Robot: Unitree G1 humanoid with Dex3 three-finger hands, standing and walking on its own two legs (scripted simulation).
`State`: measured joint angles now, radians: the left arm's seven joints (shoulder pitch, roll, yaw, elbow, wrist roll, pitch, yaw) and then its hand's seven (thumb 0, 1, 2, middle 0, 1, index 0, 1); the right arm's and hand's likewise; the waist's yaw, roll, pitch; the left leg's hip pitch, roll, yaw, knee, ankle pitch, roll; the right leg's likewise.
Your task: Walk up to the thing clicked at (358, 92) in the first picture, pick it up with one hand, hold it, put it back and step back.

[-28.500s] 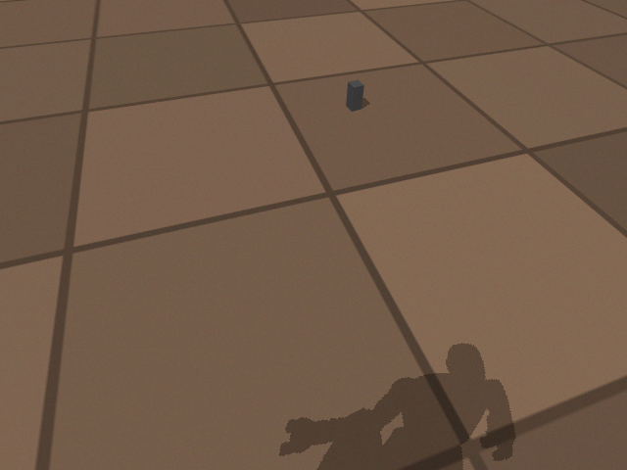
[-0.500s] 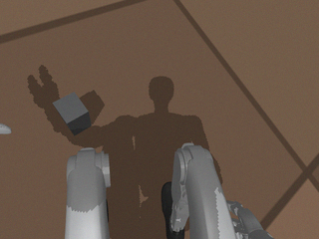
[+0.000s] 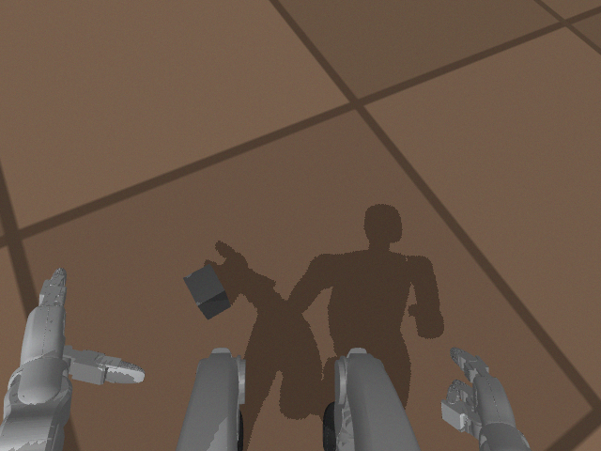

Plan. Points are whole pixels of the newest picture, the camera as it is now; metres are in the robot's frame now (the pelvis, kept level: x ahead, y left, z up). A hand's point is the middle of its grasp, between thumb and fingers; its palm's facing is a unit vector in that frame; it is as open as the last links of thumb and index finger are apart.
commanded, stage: home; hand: left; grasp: from the side
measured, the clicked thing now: (208, 293) +0.45 +0.20 -0.49
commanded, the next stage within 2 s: none
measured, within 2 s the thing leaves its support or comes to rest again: neither
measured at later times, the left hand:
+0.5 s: hand (78, 362) +0.23 +0.20 +0.09, palm faces +0.14 -0.94 -0.31, open 17.5 cm
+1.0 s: hand (84, 377) +0.22 +0.19 +0.09, palm faces +0.14 -0.95 -0.29, open 17.5 cm
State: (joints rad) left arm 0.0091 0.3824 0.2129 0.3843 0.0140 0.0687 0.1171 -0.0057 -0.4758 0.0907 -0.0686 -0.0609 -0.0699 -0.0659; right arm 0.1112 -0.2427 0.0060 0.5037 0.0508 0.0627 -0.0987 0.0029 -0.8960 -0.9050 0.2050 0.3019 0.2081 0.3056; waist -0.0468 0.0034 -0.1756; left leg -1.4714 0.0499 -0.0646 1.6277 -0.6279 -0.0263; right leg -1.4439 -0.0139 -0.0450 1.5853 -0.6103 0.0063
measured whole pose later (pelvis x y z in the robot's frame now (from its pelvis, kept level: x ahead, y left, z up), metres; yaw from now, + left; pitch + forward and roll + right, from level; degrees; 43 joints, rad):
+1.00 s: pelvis +0.05 +0.00 +0.15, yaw +2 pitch +7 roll -2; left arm 0.46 0.21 -0.01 0.00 -0.02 0.28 0.14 -0.01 -0.55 0.05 -0.06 -0.05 -0.06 -0.06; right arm 0.28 -0.20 0.04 0.49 0.02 -0.11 -0.18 0.01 -0.90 -0.90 0.20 0.30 0.21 0.30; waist -0.03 0.04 -0.12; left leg -0.61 0.05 -0.03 0.96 -0.47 -0.02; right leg -0.58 -0.02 -0.05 0.91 -0.45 0.01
